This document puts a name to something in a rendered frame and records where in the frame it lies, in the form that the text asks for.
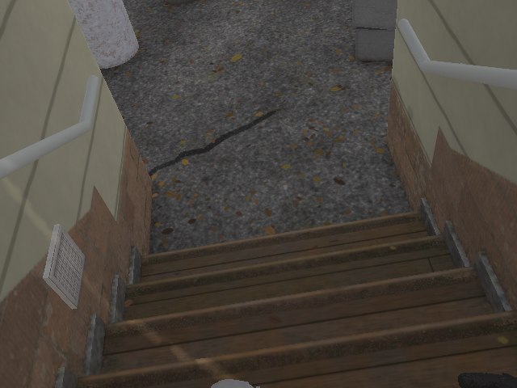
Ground stairs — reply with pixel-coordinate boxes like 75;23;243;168
77;210;517;388

